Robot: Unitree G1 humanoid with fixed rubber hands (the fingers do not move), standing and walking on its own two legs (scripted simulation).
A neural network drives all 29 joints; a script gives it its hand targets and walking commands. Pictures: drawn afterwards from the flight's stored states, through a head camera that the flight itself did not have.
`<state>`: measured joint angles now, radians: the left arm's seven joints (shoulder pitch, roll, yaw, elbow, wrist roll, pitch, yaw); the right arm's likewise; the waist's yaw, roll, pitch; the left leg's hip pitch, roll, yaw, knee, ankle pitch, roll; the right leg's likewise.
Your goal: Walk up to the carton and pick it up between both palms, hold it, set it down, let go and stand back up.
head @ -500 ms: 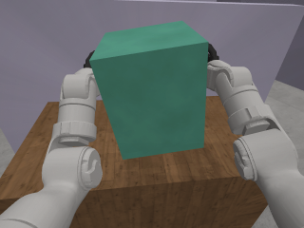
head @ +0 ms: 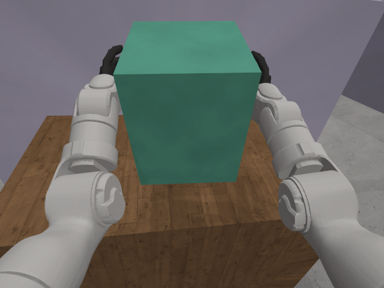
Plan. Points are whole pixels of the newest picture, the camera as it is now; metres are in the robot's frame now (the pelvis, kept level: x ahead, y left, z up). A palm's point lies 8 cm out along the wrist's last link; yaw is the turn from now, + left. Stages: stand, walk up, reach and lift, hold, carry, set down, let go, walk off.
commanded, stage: set down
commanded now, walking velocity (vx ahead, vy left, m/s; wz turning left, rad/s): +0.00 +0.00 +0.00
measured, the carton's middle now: (186, 104) +0.39 +0.00 +0.24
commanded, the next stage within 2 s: none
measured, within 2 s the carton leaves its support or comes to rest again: neither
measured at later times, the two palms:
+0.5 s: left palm (116, 100) +0.42 +0.15 +0.24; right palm (254, 112) +0.39 -0.14 +0.23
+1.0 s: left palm (118, 114) +0.43 +0.15 +0.19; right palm (248, 125) +0.40 -0.14 +0.19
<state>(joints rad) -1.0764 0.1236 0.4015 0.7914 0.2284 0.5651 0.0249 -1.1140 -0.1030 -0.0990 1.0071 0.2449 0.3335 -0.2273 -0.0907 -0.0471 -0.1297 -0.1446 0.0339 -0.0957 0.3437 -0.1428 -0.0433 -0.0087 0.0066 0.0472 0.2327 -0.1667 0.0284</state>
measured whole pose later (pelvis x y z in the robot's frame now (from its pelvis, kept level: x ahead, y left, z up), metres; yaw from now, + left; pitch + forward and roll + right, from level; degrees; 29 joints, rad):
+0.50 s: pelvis +0.00 +0.00 +0.00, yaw -1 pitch -4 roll -1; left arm -0.99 0.09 0.35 0.78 0.20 0.48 0.05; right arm -0.97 -0.08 -0.10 0.93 0.21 0.26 -0.22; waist -0.07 -0.04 -0.08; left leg -0.12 0.03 -0.08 0.35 -0.15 -0.03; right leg 0.01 0.00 0.05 0.24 -0.18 0.04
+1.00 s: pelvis +0.00 +0.00 +0.00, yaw -1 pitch -3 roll -1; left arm -0.98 0.10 0.35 0.93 0.21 0.33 0.05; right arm -0.93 -0.02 -0.23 1.01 0.06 0.14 -0.19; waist -0.05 -0.06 -0.06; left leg -0.14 0.03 -0.06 0.33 -0.14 -0.04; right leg -0.02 0.00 0.05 0.24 -0.17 0.03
